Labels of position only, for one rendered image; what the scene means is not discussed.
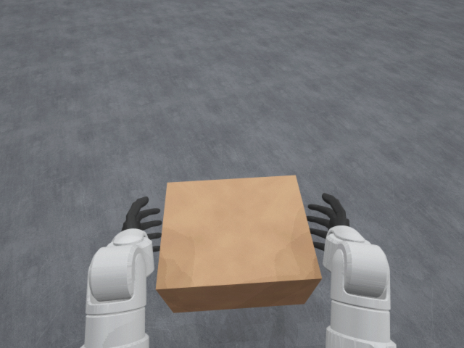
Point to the right robot forearm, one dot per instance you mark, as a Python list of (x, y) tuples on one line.
[(360, 291)]

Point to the left robot forearm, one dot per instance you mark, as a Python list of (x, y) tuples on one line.
[(116, 292)]

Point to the robot right hand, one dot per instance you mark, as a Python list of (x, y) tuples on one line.
[(337, 217)]

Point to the carton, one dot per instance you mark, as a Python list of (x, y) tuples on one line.
[(235, 243)]

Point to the robot left hand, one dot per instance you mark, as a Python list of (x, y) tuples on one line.
[(134, 217)]

